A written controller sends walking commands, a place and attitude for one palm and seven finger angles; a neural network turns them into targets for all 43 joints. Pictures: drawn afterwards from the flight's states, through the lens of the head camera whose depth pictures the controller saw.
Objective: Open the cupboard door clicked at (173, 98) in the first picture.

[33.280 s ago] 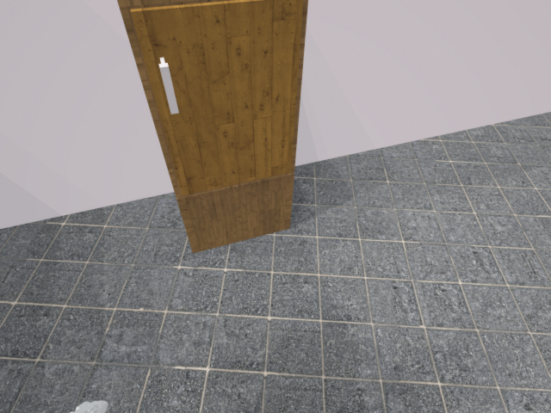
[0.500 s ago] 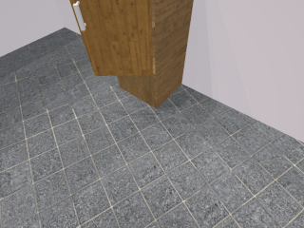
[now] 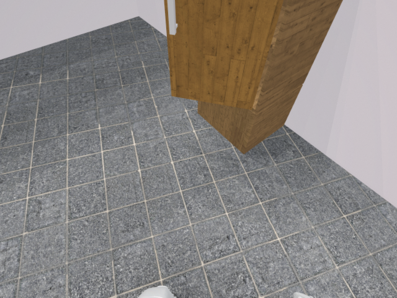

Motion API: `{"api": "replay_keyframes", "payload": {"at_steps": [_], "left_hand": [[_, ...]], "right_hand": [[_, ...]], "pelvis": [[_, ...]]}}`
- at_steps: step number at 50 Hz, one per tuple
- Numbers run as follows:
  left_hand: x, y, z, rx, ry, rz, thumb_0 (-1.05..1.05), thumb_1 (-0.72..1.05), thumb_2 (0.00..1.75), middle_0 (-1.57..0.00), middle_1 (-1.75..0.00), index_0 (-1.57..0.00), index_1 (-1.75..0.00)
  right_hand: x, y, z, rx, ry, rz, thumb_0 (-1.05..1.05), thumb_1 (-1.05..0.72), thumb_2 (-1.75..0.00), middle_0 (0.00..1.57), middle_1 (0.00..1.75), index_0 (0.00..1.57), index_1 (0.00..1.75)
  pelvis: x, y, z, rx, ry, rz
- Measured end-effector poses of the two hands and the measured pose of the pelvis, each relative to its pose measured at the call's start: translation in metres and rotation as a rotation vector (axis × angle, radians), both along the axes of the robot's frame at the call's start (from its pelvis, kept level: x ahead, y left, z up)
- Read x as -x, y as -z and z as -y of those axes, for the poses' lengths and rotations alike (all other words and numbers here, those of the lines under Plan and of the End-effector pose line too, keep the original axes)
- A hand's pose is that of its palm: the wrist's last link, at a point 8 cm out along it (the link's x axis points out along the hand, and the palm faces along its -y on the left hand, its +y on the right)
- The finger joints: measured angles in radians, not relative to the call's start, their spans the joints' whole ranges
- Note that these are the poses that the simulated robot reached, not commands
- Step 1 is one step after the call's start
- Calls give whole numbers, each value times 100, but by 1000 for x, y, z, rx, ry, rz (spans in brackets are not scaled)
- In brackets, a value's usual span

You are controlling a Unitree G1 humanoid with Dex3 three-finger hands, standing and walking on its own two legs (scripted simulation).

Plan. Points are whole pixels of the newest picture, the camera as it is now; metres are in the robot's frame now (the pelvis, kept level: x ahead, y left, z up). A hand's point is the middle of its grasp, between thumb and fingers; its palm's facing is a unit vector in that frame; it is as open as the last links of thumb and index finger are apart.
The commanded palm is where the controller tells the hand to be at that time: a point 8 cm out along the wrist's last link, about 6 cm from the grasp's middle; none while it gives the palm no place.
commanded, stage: take the last steps up to it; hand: left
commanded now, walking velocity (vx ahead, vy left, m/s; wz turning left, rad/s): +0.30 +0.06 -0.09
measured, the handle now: (173, 13) +1.00 +0.20 +0.06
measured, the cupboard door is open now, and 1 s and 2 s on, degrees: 38 38 38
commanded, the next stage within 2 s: come to a stop and stand still in 0.86 s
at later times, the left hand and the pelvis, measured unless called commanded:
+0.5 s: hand (145, 214) +0.31 +0.17 -0.14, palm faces -0.07 -0.97 -0.21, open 7.4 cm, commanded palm none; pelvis +0.17 +0.00 +0.00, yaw -4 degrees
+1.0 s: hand (127, 207) +0.34 +0.23 -0.17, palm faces -0.01 -0.99 -0.14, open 7.4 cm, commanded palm none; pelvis +0.35 +0.06 +0.01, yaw -5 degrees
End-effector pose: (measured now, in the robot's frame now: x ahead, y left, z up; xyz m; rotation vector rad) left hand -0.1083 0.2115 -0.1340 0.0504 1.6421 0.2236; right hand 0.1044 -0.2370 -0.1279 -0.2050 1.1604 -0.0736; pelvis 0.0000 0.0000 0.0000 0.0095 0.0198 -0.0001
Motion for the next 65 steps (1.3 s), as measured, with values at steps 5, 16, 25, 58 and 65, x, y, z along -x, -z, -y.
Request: {"api": "replay_keyframes", "payload": {"at_steps": [5,16,25,58,65], "left_hand": [[-78,4,-32,-16,52,82,1,91,90,-20,-30,-20,-30],[-315,-26,-39,-39,222,498,0,91,90,-20,-30,-20,-30],[-413,-25,-9,-48,290,587,0,91,90,-20,-30,-20,-30],[-546,-6,-80,-47,209,334,2,94,90,-20,-30,-20,-30],[-581,-11,-72,-92,265,371,1,92,90,-20,-30,-20,-30]], "right_hand": [[-20,-8,-28,2,40,34,0,-91,-90,20,30,19,30],[19,-4,-30,-7,192,-162,-1,-93,-90,20,30,20,30],[25,17,-31,-80,265,-391,0,-91,-90,20,30,19,30],[-283,-5,-70,15,201,-147,0,-94,-90,20,30,20,30],[-284,13,-56,-27,260,-202,0,-92,-90,20,30,20,30]], "pelvis": [[-29,-7,-17,-10,30,15],[-101,-19,-27,-30,64,30],[-171,-5,-5,-12,72,40],[-379,-16,-60,0,83,30],[-390,-8,-46,-4,88,21]]}}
